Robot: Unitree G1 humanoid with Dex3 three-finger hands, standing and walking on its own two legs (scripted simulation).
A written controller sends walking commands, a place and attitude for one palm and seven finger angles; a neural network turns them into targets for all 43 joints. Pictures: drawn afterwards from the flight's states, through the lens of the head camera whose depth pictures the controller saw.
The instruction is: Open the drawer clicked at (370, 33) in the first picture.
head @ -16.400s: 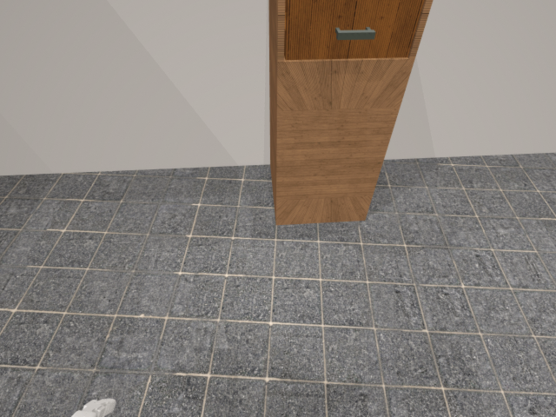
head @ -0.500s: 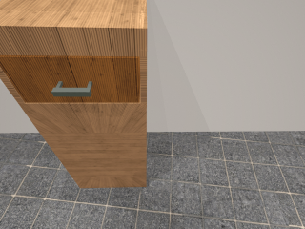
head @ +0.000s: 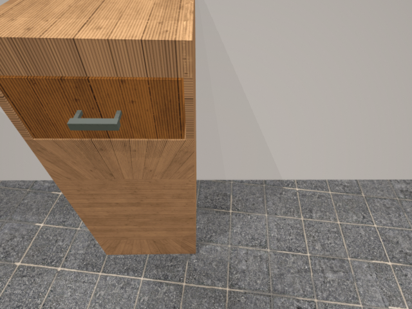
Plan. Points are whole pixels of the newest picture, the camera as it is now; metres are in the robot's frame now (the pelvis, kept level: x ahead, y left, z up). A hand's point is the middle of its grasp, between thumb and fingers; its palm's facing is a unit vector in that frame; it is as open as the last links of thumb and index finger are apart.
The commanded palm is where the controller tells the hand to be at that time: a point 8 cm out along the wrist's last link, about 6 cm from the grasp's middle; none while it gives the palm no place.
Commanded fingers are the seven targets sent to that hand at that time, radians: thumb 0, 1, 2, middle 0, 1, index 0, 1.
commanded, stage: look again from close up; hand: left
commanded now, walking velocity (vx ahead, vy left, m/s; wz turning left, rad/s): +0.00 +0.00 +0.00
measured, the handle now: (96, 119) +0.48 +0.28 +0.11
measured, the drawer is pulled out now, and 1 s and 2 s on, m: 0.00 0.00 0.00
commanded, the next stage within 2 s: come to a stop and stand still in 0.04 s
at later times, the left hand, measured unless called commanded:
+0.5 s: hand out of the picture -0.03 +0.16 -0.18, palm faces +0.03 -0.98 -0.18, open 7.4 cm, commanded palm none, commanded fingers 0.00 0.90 0.90 -0.20 -0.30 -0.20 -0.30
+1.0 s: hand out of the picture -0.06 +0.18 -0.18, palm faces +0.04 -0.99 -0.15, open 7.4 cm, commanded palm none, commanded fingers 0.00 0.90 0.90 -0.20 -0.30 -0.20 -0.30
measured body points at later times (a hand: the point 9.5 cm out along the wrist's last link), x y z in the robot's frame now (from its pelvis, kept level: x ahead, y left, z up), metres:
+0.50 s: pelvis -0.02 +0.00 -0.01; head -0.02 +0.00 +0.44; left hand -0.03 +0.21 -0.17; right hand -0.01 -0.22 -0.17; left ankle -0.03 +0.09 -0.74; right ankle -0.04 -0.09 -0.74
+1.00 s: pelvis -0.04 +0.02 +0.00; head -0.04 +0.04 +0.45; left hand -0.06 +0.23 -0.17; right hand -0.04 -0.20 -0.16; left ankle -0.03 +0.09 -0.74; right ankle -0.04 -0.09 -0.74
